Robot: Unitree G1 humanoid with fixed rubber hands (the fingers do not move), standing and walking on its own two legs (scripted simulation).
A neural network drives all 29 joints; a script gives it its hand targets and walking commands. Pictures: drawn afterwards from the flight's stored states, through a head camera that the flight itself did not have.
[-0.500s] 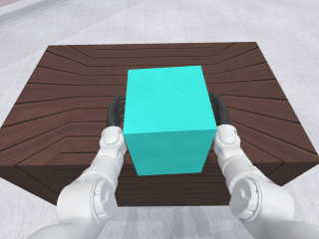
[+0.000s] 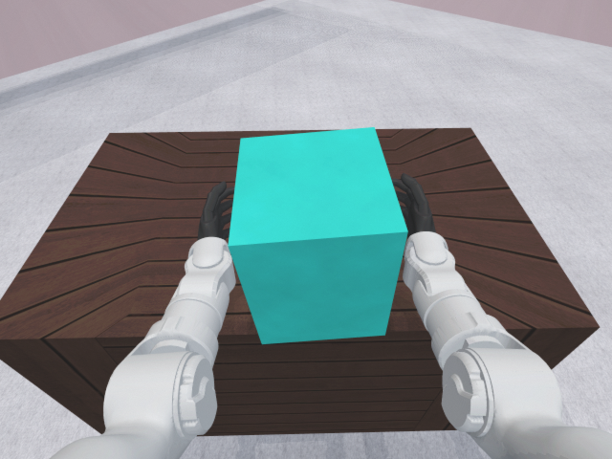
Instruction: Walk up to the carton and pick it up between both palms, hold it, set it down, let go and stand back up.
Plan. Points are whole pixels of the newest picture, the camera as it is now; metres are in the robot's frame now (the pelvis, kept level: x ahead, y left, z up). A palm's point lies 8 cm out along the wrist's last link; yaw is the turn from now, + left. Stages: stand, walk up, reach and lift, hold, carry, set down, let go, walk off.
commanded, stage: reach and lift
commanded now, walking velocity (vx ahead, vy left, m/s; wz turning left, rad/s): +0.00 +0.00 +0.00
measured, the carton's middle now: (315, 240) +0.43 -0.01 +0.06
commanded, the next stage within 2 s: hold in 1.80 s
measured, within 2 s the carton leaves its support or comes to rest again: neither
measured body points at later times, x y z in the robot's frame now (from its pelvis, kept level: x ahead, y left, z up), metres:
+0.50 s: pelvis -0.01 -0.01 +0.00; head -0.04 +0.02 +0.45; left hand +0.40 +0.13 +0.14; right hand +0.38 -0.16 +0.13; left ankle -0.02 +0.11 -0.75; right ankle +0.03 -0.11 -0.75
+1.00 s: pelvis -0.02 +0.00 +0.00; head -0.06 +0.03 +0.45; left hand +0.37 +0.14 +0.17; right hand +0.36 -0.15 +0.15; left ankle -0.02 +0.11 -0.75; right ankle +0.03 -0.11 -0.75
